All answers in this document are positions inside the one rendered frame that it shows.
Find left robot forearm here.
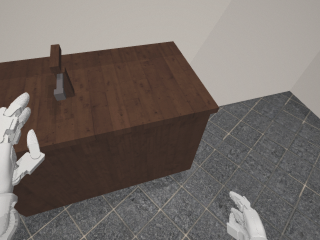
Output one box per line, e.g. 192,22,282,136
0,193,20,240

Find left robot hand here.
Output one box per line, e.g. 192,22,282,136
0,92,45,194

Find tap lever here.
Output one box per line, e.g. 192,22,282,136
53,73,66,101

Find counter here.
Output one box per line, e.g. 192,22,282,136
0,41,219,217

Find right robot hand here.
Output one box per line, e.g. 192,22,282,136
226,191,267,240

